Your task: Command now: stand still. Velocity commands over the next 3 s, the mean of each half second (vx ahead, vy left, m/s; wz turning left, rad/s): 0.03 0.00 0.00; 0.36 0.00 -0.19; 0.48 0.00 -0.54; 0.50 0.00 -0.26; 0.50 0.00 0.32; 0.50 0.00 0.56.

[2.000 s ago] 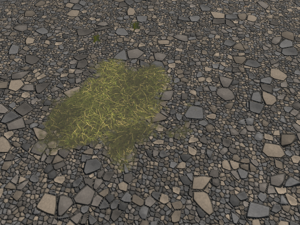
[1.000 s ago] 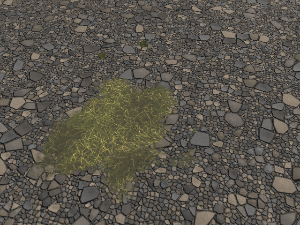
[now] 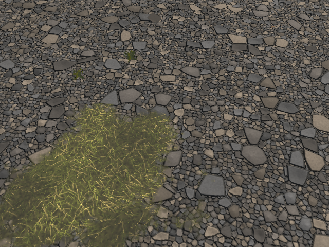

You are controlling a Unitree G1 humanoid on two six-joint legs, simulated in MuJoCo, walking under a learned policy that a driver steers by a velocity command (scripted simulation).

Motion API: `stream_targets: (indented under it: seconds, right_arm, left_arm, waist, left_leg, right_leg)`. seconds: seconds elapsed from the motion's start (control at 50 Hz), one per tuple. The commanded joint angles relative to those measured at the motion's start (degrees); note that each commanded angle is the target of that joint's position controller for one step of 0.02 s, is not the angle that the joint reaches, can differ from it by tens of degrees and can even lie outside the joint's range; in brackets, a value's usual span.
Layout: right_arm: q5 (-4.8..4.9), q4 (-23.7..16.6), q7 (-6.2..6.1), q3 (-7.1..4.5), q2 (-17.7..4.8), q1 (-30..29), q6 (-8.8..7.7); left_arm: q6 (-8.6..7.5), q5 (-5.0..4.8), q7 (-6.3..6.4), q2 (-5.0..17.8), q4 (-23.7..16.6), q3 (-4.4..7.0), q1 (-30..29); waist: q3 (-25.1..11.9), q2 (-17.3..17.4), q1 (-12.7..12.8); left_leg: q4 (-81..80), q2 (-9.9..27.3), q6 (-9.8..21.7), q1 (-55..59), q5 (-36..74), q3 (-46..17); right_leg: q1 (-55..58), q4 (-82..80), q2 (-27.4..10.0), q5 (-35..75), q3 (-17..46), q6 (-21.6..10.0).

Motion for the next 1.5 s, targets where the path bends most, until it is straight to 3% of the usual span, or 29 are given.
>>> stream_targets:
  seconds: [0.02,0.4,0.44,0.48,0.52,0.56,0.6,0.66,0.68,0.7,0.72,0.74,0.78,0.82,0.92,1.04,1.08,1.12,1.14,1.16,1.18,1.2,1.22,1.24,1.26,1.3,1.38,1.44,1.5]
  right_arm:
    - [0.06,-0.3,-0.43,-0.74,-4.7,4.3,0.14]
    - [-0.02,1.1,-0.63,-1.14,-3.9,3.8,0.27]
    - [0.52,1.7,-0.81,-1.37,-3.7,5.3,0.45]
    - [0.87,0.2,-1.03,-1.53,-3.6,3.9,0.06]
    - [1.16,-1.9,-0.51,-1.05,-1.2,1.5,-1.7]
    - [1.73,-3.8,0.46,-1.39,-1.7,-1.3,-3.53]
    - [2.1,-4.1,1.16,-1.61,-1.7,0.5,-4.7]
    - [0.69,2.9,1.48,-2.99,-2.2,16.0,-5.06]
    - [0.36,3.8,1.36,-4.18,-6.6,23.2,-5.1]
    - [-0.02,2.7,2.15,-4.53,-11.6,25.1,-5.64]
    - [-0.81,2.1,2.12,-3.62,-9.1,21.0,-6.42]
    - [-0.24,0.9,2.14,-2.68,-6.1,17.0,-6.91]
    - [-0.03,-0.9,2.77,-1.75,-4.3,10.6,-6.93]
    - [-0.75,-0.5,2.62,-1.16,-2.5,11.6,-6.5]
    - [-1.42,-0.9,0.74,-1.29,-5.1,12.1,-6.05]
    - [-0.22,-0.8,0.23,-1.94,-7.2,13.9,-5.6]
    - [0.03,-1.5,0.06,-2.4,-9.2,12.7,-5.26]
    - [0.15,-2.7,-0.29,-3.1,-11.6,11.0,-4.61]
    - [0.41,-3.9,0.02,-3.24,-12.4,8.4,-4.71]
    - [-0.24,-5.8,0.57,-2.9,-11.1,7.4,-5.59]
    - [-0.23,-8.8,2.62,-0.32,-2.6,13.7,-8.01]
    - [2.05,-11.0,3.8,-1.56,-6.9,5.2,-10.96]
    - [3.56,-13.4,3.63,-2.23,-9.6,-0.5,-11.49]
    - [2.6,-13.6,2.73,-2.48,-9.5,-1.7,-11.19]
    - [1.18,-13.1,1.96,-3.22,-9.9,-0.7,-10.1]
    - [0.13,-14.1,1.67,-3.65,-8.9,1.7,-8.04]
    - [-1.39,-18.8,1.0,-3.19,-7.4,-8.0,-6.93]
    - [-0.81,-21.2,1.34,-2.18,-5.7,-15.9,-7.13]
    - [0.22,-23.1,2.23,-2.14,-7.2,-19.9,-7.48]
  left_arm:
    - [-0.28,-0.02,0.05,5.8,-1.8,1.24,1.1]
    - [0.63,0.06,0.73,5.5,0.4,1.11,0.7]
    - [1.0,-0.37,1.02,6.4,1.0,1.52,2.0]
    - [0.92,-0.96,1.23,8.3,0.9,2.24,3.7]
    - [-0.52,-1.49,1.0,10.8,1.5,2.93,8.7]
    - [-2.28,-0.86,0.97,11.9,1.2,3.25,8.7]
    - [-3.47,-1.1,0.72,11.2,-0.7,2.96,3.4]
    - [-2.61,-1.73,0.53,8.3,-2.8,2.28,-4.5]
    - [-2.74,-1.21,0.02,4.2,-3.5,1.11,-4.4]
    - [-3.68,-1.9,0.07,3.9,-5.4,1.14,-4.2]
    - [-4.31,-3.55,0.14,5.2,-5.5,1.29,-5.9]
    - [-4.64,-3.98,0.08,5.8,-4.8,1.31,-4.4]
    - [-4.74,-2.1,0.16,7.1,-2.7,2.02,-2.0]
    - [-4.05,-1.45,-0.67,6.2,-1.9,2.27,-1.5]
    - [-2.78,-1.36,-1.74,3.0,-7.2,0.82,-11.6]
    - [-2.98,-1.35,-4.0,3.1,-12.7,-0.29,-20.6]
    - [-3.18,-1.21,-4.64,4.4,-13.9,0.29,-20.3]
    - [-3.02,-1.16,-4.99,8.3,-12.7,2.15,-10.7]
    - [-2.8,-1.32,-4.59,12.0,-10.2,4.04,-0.1]
    - [-2.17,-1.42,-3.31,16.3,-8.3,5.58,8.5]
    - [-2.47,-0.79,-3.1,21.0,-9.9,5.78,7.2]
    - [-2.4,0.36,-2.63,16.5,-8.6,4.65,11.2]
    - [-3.23,0.15,-2.46,12.6,-8.7,3.77,7.0]
    - [-4.11,-0.49,-2.96,10.5,-10.5,2.98,0.1]
    - [-4.63,-0.45,-3.08,9.0,-11.7,2.35,-4.0]
    - [-4.67,-0.39,-2.62,9.2,-12.6,2.08,-5.7]
    - [-4.71,-0.48,-0.68,12.7,-12.1,2.69,-0.3]
    - [-4.24,-1.1,-0.3,13.3,-11.6,2.89,3.9]
    - [-3.9,-1.44,-0.33,13.3,-10.9,2.87,6.9]
  waist:
    - [-1.8,0.2,0.0]
    - [1.5,0.0,0.2]
    - [1.1,-0.9,0.4]
    - [4.9,-3.5,1.5]
    - [7.1,-9.7,3.3]
    - [8.5,-10.7,3.3]
    - [6.9,-10.1,0.4]
    - [2.3,-1.9,-7.0]
    - [-1.1,13.1,-8.3]
    - [-0.3,20.0,-7.5]
    - [4.7,13.5,-5.8]
    - [7.5,8.1,-3.7]
    - [6.4,5.4,-1.2]
    - [3.9,6.7,-1.2]
    - [5.8,4.1,-2.1]
    - [8.1,3.9,-2.9]
    - [5.5,6.1,-0.7]
    - [-0.8,9.7,5.3]
    - [-6.0,9.4,10.8]
    - [-11.8,2.2,13.3]
    - [-21.5,-11.7,5.1]
    - [-22.7,-7.1,9.5]
    - [-12.7,-5.5,8.0]
    - [-6.8,2.3,3.8]
    - [-5.0,3.4,1.0]
    - [-3.4,1.6,-2.2]
    - [-0.3,-1.7,-0.2]
    - [-0.1,-2.9,3.3]
    - [-1.3,-4.6,5.0]
  left_leg:
    - [-3.1,-0.8,0.9,-0.6,10.4,1.1]
    - [-5.1,-0.9,0.7,-0.8,7.3,1.7]
    - [-2.7,-3.0,1.8,-1.9,-5.4,4.2]
    - [2.4,-4.0,3.7,-7.8,-16.4,5.3]
    - [12.5,-4.4,4.6,-15.4,-13.0,6.0]
    - [21.3,-1.4,7.2,-17.8,-12.4,0.8]
    - [16.9,0.7,9.7,-15.5,-14.2,-1.3]
    - [-1.7,-3.8,8.4,13.3,1.9,3.3]
    - [-10.8,8.8,11.0,20.7,-4.7,-14.9]
    - [-19.8,19.8,18.5,20.3,-12.6,-37.5]
    - [-21.1,21.9,20.4,16.1,-19.8,-40.4]
    - [-20.1,19.6,17.7,16.2,-18.9,-33.7]
    - [-19.8,14.2,11.8,14.1,-1.5,-18.4]
    - [-18.9,10.2,8.9,13.3,13.8,-7.0]
    - [-22.0,9.1,8.5,9.5,23.5,3.0]
    - [-19.8,11.4,8.1,14.4,33.5,10.1]
    - [-13.1,12.3,7.8,16.7,54.3,12.0]
    - [2.3,13.0,7.7,17.1,72.4,12.3]
    - [15.3,11.5,6.7,11.4,70.0,12.2]
    - [34.9,7.8,4.7,-5.4,41.8,11.0]
    - [56.7,-5.4,2.4,-27.6,-14.0,2.1]
    - [59.2,-4.2,4.8,-34.6,-11.7,-8.7]
    - [55.5,-1.3,6.4,-37.9,-6.8,-7.6]
    - [49.4,1.3,6.2,-33.9,-2.6,-7.0]
    - [45.0,3.1,5.5,-28.4,-0.9,-6.7]
    - [39.3,4.8,3.9,-21.5,-0.5,-6.3]
    - [23.2,3.0,0.4,-21.3,10.7,-2.9]
    - [7.3,-0.7,0.7,-18.2,21.5,-2.3]
    - [1.3,-2.5,0.9,-16.6,23.1,-3.3]
  right_leg:
    - [4.0,-4.6,-3.3,20.2,2.9,-1.7]
    - [4.0,-6.2,-2.1,12.0,1.8,-0.6]
    - [3.3,-6.8,-1.1,-7.2,1.5,-1.7]
    - [-0.7,-10.4,-4.1,-28.7,6.5,-4.4]
    - [1.3,-17.6,-13.2,-38.0,21.2,-9.8]
    - [-1.6,-21.9,-19.7,-34.8,32.1,-13.9]
    - [-2.5,-20.4,-19.3,-27.2,28.6,-12.0]
    - [-16.7,-4.1,-6.1,-13.4,6.4,-3.7]
    - [-24.6,18.2,-1.2,-9.5,-1.4,-0.3]
    - [-34.4,31.0,2.3,-16.5,1.1,-0.6]
    - [-39.5,38.9,-0.9,-14.1,6.8,-2.2]
    - [-43.2,41.7,-2.5,-7.0,9.3,-3.7]
    - [-39.0,36.6,-4.2,3.5,10.0,-4.6]
    - [-33.7,32.9,-3.9,8.9,7.8,-4.0]
    - [-31.2,18.6,-2.7,18.3,4.2,-2.0]
    - [-26.6,7.5,-2.3,17.0,-3.2,-4.2]
    - [-20.2,6.7,0.6,11.6,-7.0,-6.4]
    - [-7.1,6.6,4.4,6.2,-8.9,-9.1]
    - [7.7,1.2,5.3,10.1,-6.9,-11.5]
    - [26.3,-1.0,-3.3,8.2,8.8,-15.0]
    - [44.1,-8.5,-20.7,1.5,46.1,-27.9]
    - [43.2,-16.7,-19.6,-5.7,49.1,-25.4]
    - [34.9,-17.5,-17.3,-2.4,39.1,-21.9]
    - [22.7,-18.2,-14.2,4.8,31.4,-19.2]
    - [13.8,-18.8,-11.8,10.6,25.9,-17.5]
    - [3.2,-20.0,-9.1,14.5,20.7,-16.8]
    - [-5.2,-21.0,-5.7,16.6,15.4,-16.0]
    - [-4.7,-18.9,-3.3,12.5,14.3,-12.9]
    - [-0.1,-15.6,-5.3,9.9,18.3,-12.0]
